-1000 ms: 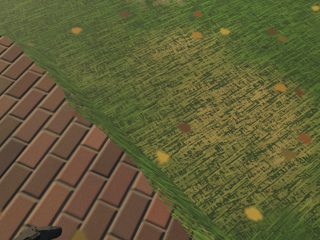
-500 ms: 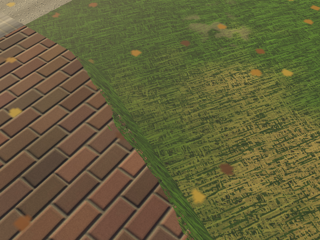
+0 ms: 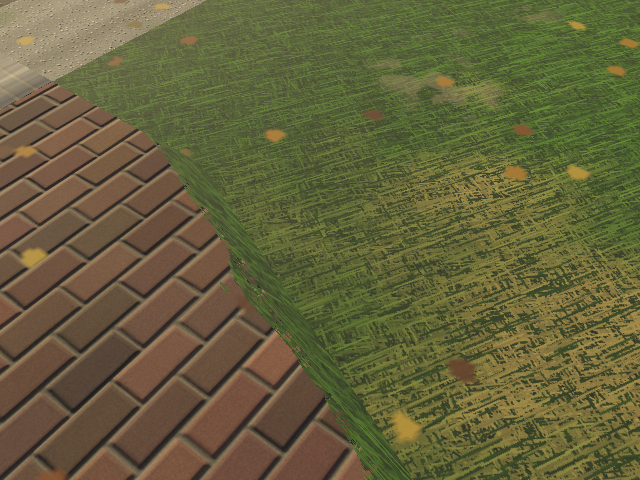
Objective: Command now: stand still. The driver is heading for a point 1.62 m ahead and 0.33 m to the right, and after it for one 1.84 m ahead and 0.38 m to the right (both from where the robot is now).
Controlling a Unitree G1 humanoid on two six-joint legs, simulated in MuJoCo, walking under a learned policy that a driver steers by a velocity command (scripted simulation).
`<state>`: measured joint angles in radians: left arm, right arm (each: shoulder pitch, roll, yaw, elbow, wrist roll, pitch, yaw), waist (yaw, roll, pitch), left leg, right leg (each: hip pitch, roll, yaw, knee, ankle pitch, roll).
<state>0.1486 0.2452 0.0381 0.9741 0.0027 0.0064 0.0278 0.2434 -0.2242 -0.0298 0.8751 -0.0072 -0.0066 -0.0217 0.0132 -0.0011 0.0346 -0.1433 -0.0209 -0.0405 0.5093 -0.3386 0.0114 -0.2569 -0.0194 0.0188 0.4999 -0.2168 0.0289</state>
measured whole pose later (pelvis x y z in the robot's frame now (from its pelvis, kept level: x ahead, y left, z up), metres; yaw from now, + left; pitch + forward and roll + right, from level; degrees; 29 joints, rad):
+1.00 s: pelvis +0.00 +0.00 +0.00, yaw -1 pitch -1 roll +0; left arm 0.21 0.20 0.03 1.13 0.00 0.02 0.05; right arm 0.32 -0.18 0.00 1.08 0.00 -0.02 -0.03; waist 0.01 -0.01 0.04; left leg -0.13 -0.02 -0.02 0.46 -0.32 0.01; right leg -0.26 -0.02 0.04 0.48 -0.20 0.03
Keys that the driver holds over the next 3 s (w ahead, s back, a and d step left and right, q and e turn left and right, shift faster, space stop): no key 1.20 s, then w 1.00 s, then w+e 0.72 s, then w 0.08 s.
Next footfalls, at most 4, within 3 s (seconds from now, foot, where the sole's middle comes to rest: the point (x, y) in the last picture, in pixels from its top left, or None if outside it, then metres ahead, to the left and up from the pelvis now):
1.94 left None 0.47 0.09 -0.77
2.50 right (403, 371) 0.77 -0.15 -0.77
3.00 left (350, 261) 1.10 -0.04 -0.77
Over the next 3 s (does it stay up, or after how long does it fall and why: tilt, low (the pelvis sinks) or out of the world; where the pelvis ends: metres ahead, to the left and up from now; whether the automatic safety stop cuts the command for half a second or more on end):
stays up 0.91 -0.08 -0.01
